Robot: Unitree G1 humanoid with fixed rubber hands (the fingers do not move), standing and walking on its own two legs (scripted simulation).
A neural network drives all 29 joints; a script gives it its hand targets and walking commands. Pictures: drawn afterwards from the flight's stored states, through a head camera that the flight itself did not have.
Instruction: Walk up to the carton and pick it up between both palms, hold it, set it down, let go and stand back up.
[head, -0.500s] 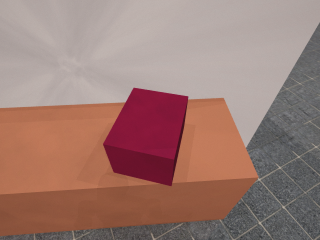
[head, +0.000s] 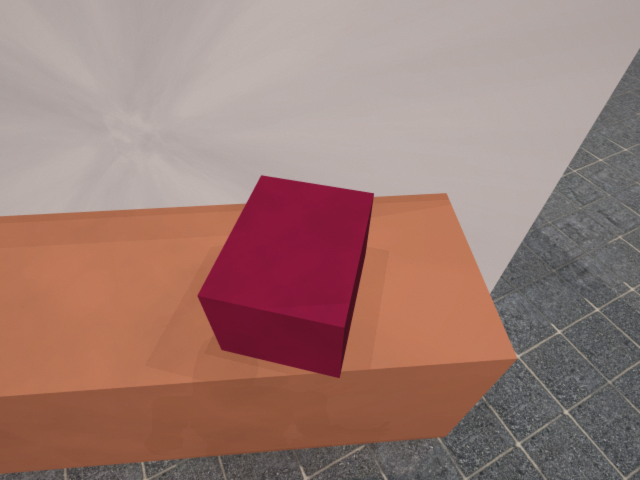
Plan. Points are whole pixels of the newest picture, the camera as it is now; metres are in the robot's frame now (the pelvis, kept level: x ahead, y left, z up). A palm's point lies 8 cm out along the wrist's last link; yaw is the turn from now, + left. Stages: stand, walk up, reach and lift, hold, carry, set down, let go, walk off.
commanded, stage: stand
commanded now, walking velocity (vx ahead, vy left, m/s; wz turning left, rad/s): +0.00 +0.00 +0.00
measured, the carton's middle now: (298, 271) +0.49 +0.05 -0.13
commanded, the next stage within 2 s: none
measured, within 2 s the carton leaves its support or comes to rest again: neither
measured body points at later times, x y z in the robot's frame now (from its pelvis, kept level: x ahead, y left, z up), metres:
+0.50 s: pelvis +0.03 +0.00 +0.00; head +0.04 -0.01 +0.45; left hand +0.10 +0.30 -0.12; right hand +0.11 -0.30 -0.13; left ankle +0.01 +0.13 -0.75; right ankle +0.01 -0.11 -0.75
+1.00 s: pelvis +0.04 -0.01 +0.00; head +0.05 -0.01 +0.45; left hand +0.11 +0.30 -0.12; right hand +0.11 -0.30 -0.13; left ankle +0.01 +0.13 -0.75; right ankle +0.01 -0.11 -0.75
